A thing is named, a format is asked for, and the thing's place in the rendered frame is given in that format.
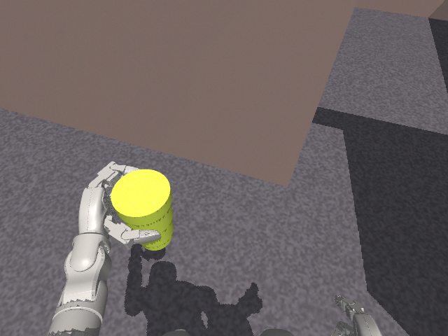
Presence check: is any left robot hand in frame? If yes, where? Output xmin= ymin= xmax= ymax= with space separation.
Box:
xmin=78 ymin=161 xmax=161 ymax=250

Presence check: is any left robot arm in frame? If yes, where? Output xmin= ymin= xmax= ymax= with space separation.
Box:
xmin=47 ymin=232 xmax=112 ymax=336

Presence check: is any right robot hand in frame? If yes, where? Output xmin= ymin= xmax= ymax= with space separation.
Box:
xmin=331 ymin=295 xmax=382 ymax=336

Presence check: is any cup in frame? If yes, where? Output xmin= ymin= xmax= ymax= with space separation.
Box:
xmin=111 ymin=169 xmax=174 ymax=251

